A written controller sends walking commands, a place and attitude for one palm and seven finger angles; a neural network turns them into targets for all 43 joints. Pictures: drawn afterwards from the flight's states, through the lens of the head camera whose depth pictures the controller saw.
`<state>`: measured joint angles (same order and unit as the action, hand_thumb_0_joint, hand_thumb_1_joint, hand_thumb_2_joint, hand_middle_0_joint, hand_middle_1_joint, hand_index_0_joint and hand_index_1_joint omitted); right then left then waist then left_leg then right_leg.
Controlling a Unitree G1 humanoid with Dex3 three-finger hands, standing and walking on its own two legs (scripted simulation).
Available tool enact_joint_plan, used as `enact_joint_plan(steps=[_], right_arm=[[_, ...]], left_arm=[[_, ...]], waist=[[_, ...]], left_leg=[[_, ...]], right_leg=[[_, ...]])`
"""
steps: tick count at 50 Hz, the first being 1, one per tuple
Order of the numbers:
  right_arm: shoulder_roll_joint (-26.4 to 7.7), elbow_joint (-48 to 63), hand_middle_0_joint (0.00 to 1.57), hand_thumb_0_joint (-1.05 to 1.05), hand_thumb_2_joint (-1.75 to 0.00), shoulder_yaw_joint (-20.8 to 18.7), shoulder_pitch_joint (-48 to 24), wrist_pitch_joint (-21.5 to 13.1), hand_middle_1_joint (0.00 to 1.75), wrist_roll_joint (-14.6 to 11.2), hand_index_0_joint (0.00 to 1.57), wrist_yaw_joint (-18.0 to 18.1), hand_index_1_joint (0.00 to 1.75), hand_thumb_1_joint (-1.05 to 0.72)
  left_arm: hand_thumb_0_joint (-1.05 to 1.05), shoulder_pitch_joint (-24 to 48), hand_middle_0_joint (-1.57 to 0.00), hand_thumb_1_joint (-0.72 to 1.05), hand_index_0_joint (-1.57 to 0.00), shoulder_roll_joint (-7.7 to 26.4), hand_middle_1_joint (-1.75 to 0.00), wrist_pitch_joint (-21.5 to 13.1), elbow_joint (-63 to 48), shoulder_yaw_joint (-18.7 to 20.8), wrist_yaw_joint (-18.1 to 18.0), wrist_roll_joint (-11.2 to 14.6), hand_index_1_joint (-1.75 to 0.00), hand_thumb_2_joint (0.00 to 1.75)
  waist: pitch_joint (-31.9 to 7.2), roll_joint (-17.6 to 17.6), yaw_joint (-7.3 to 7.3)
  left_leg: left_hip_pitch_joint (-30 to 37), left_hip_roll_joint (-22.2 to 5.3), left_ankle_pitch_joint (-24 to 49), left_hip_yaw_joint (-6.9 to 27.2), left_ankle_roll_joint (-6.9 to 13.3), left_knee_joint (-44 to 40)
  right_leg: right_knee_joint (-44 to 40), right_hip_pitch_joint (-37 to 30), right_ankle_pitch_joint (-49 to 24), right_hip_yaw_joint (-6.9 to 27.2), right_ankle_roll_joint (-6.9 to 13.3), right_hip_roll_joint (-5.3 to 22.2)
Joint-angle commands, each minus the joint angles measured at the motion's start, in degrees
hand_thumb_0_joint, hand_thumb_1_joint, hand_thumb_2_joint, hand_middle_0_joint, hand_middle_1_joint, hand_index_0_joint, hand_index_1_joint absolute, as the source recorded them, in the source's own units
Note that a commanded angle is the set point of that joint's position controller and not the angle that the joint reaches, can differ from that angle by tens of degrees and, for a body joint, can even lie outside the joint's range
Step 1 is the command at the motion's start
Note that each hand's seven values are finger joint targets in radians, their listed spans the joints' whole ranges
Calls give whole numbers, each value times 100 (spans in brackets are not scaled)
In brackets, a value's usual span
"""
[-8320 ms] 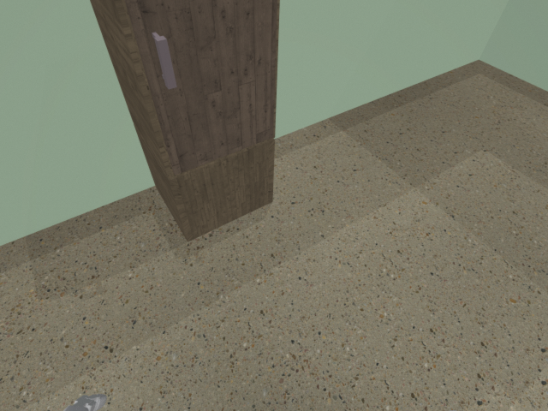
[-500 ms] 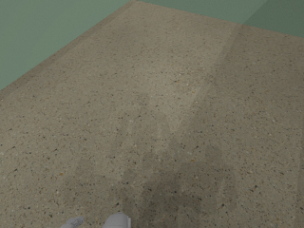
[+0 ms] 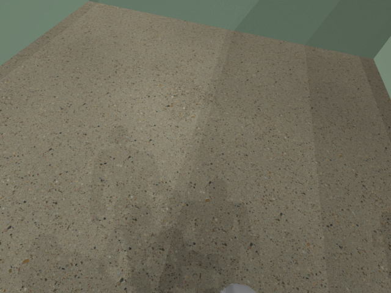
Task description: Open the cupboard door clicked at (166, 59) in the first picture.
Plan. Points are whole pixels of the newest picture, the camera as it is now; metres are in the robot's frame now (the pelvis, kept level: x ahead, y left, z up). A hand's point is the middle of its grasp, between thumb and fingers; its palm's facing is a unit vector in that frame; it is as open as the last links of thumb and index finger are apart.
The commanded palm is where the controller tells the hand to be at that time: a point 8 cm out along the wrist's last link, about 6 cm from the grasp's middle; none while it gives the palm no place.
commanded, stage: turn to face it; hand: left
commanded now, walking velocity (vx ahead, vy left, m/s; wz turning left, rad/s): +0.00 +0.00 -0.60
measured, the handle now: out of the picture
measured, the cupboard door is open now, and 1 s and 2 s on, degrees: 0 0 0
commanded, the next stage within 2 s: none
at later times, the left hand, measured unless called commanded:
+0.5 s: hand out of the picture +0.14 +0.10 -0.16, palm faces -0.27 -0.93 -0.25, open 7.4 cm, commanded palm none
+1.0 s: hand (147, 276) +0.18 +0.12 -0.17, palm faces -0.53 -0.82 -0.20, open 7.4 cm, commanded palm none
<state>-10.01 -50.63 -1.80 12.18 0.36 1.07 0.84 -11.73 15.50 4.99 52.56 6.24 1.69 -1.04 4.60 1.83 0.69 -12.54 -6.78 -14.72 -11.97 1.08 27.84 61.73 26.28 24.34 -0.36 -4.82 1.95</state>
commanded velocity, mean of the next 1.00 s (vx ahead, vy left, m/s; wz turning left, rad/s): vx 0.00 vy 0.00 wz -0.60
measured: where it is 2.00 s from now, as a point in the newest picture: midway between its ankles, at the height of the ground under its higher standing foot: outside the picture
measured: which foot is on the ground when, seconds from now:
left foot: down 0.00-0.20, up 0.22-0.66, down 0.68-1.00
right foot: up 0.00-0.18, down 0.20-0.68, up 0.70-1.00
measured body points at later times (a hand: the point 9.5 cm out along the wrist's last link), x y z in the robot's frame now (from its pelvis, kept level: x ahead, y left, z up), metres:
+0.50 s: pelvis -0.01 -0.06 +0.00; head +0.02 -0.08 +0.44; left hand +0.15 +0.15 -0.14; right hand -0.02 -0.33 -0.15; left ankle +0.04 +0.09 -0.68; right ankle -0.03 -0.15 -0.74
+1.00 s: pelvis -0.01 -0.02 +0.00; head +0.04 -0.01 +0.45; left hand +0.20 +0.16 -0.16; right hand -0.10 -0.25 -0.13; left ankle +0.05 +0.07 -0.74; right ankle -0.12 -0.13 -0.67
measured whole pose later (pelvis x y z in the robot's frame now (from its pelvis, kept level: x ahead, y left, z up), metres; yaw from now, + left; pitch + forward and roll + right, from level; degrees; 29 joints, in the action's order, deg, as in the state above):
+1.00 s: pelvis -0.01 -0.02 +0.00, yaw -36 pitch +0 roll -2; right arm -10.1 -51.5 -2.1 13.4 0.3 1.1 0.9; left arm -10.7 15.2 5.3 53.1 6.0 1.7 -1.0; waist 4.9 1.7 0.1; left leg -11.7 -7.0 -15.4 -13.0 1.1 27.7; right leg 59.5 25.3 24.4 -0.6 -5.2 2.8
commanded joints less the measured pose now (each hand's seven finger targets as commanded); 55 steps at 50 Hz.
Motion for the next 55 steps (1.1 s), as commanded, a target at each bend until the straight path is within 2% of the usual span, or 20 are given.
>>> enact_joint_plan(steps=[1, 5, 8, 9, 10, 11, 12, 14, 16, 27, 31, 32, 33, 34, 35, 37, 40, 43, 50, 55], right_arm=[[-1258, 149, 20, 0, -90, -415, 387, -61, 30, 30, 20, 46, 30, -90], [-1395, 38, 20, 0, -90, -496, 386, -34, 30, 52, 20, -8, 30, -90], [-1350, 43, 20, 0, -90, -503, 317, -13, 30, 9, 20, -38, 30, -90], [-1028, 146, 20, 0, -90, -428, 469, 26, 30, -36, 20, -79, 30, -90], [-649, 488, 20, 0, -90, -281, 56, 73, 30, -16, 20, -84, 30, -90], [-802, 578, 20, 0, -90, -273, -306, 144, 30, -35, 20, 8, 30, -90], [-777, 516, 20, 0, -90, -283, -346, 155, 30, -35, 20, 41, 30, -90], [-900, 264, 20, 0, -90, -325, -195, 168, 30, 2, 20, 14, 30, -90], [-852, 129, 20, 0, -90, -317, 18, 193, 30, 27, 20, 0, 30, -90], [-854, 408, 20, 0, -90, -263, -481, 122, 30, -49, 20, 48, 30, -90], [-827, 341, 20, 0, -90, -263, 23, 65, 30, -91, 20, 99, 30, -90], [-880, 286, 20, 0, -90, -261, 206, 28, 30, -99, 20, 125, 30, -90], [-1149, 284, 20, 0, -90, -291, 366, -31, 30, -72, 20, 150, 30, -90], [-1626, 388, 20, 0, -90, -376, 263, -22, 30, -21, 20, 119, 30, -90], [-1681, 474, 20, 0, -90, -379, 147, 2, 30, 2, 20, 103, 30, -90], [-1282, 580, 20, 0, -90, -268, -336, -45, 30, 32, 20, 129, 30, -90], [-1115, 537, 20, 0, -90, -250, -257, -100, 30, 17, 20, 129, 30, -90], [-1144, 344, 20, 0, -90, -291, 201, -107, 30, -1, 20, 115, 30, -90], [-1277, 102, 20, 0, -90, -422, 464, -60, 30, 31, 20, 55, 30, -90], [-1402, -26, 20, 0, -90, -514, 506, -29, 30, 37, 20, -11, 30, -90]], left_arm=[[0, 527, -20, 90, -20, 78, -30, -168, -624, -60, 31, -7, -30, 90], [0, 502, -20, 90, -20, 22, -30, -246, -635, -99, 4, 4, -30, 90], [0, -95, -20, 90, -20, 275, -30, -361, -449, -52, -51, -6, -30, 90], [0, -429, -20, 90, -20, 874, -30, -447, -359, 27, -121, -59, -30, 90], [0, -711, -20, 90, -20, 1427, -30, -472, -276, 139, -209, -23, -30, 90], [0, -854, -20, 90, -20, 1394, -30, -435, -251, 164, -269, 34, -30, 90], [0, -480, -20, 90, -20, 1258, -30, -422, -280, 164, -296, 23, -30, 90], [0, 156, -20, 90, -20, 809, -30, -407, -441, 28, -293, 40, -30, 90], [0, 265, -20, 90, -20, 742, -30, -451, -488, -26, -267, 34, -30, 90], [0, 31, -20, 90, -20, 937, -30, -392, -424, 38, -254, -16, -30, 90], [0, 341, -20, 90, -20, 936, -30, -338, -508, 46, -255, 2, -30, 90], [0, 384, -20, 90, -20, 860, -30, -323, -518, 32, -247, 41, -30, 90], [0, 346, -20, 90, -20, 632, -30, -305, -604, -10, -226, 85, -30, 90], [0, 146, -20, 90, -20, 330, -30, -298, -660, -70, -154, 104, -30, 90], [0, 107, -20, 90, -20, 481, -30, -264, -660, -14, -151, 6, -30, 90], [0, 98, -20, 90, -20, 594, -30, -234, -489, 95, -65, -52, -30, 90], [0, 10, -20, 90, -20, 370, -30, -206, -403, 43, 10, -32, -30, 90], [0, 171, -20, 90, -20, 251, -30, -178, -446, -9, 7, -8, -30, 90], [0, 626, -20, 90, -20, 79, -30, -162, -588, -83, 28, -1, -30, 90], [0, 427, -20, 90, -20, 87, -30, -310, -547, -117, -19, 6, -30, 90]], waist=[[-508, -1253, -351], [-651, -1544, -347], [-914, -1033, 9], [-1091, 408, 174], [-987, 1673, 357], [-964, 1287, 494], [-810, 1429, 312], [-618, 703, 27], [-680, 610, -86], [-721, 622, 78], [-841, 621, -182], [-914, 539, -267], [-1004, -197, -340], [-980, -1823, -249], [-751, -1943, -256], [-351, -1248, -15], [-442, -958, -22], [-571, -1075, -172], [-532, -1341, -356], [-814, -1472, -258]], left_leg=[[837, -1490, 1964, 654, 629, -866], [800, -1636, 2362, 398, 548, -453], [204, -1382, 1949, -105, -22, 700], [-1017, -953, 425, -311, -415, 1828], [-2339, -202, -2209, 28, -652, 3109], [-2368, -191, -2203, 854, -561, 3600], [-2546, -186, -1922, 1037, -556, 3873], [-2264, -248, -1004, 1110, -627, 3850], [-1949, -128, -716, 987, -704, 3619], [-1334, 333, -983, 1075, -612, 1964], [-364, 518, -494, 1018, -488, 493], [263, 481, -2, 1027, -433, -241], [1009, -187, 135, 1664, -194, -863], [1389, -1549, 721, 2957, 275, -1258], [684, -2174, 411, 3190, 663, -1421], [24, -1544, 508, 2379, 591, -1369], [457, -1098, 1623, 1364, 456, -1090], [930, -1173, 2210, 1112, 549, -929], [897, -1494, 2077, 703, 656, -820], [859, -1524, 2757, 224, 327, 36]], right_leg=[[-823, 200, 139, -306, 35, 142], [-1729, -332, 208, -564, 182, 1], [-3592, -1757, -1296, -614, 389, -55], [-4191, -2887, -2406, 682, 748, 957], [-4219, -2932, -4373, 2318, 1380, 2215], [-4161, -2566, -4487, 2142, 1658, 2147], [-4167, -2455, -4017, 2103, 1664, 1866], [-4087, -2115, -3519, 1400, 1446, 1291], [-4096, -1939, -3695, 1168, 1343, 1065], [-4073, -1856, -3239, 2241, 1616, 964], [-3716, -1478, -3299, 2435, 1335, 716], [-3474, -1131, -3092, 2385, 1127, 522], [-2910, -372, -2255, 2017, 835, 16], [-1686, 574, 44, 1052, 473, -717], [-396, 579, 948, 559, 286, -539], [654, 505, 329, 551, 190, -301], [870, 628, -163, 284, 48, -155], [517, 658, -128, 114, -34, -49], [-942, 140, 175, -305, 22, 141], [-2729, -840, -350, -612, 278, -105]])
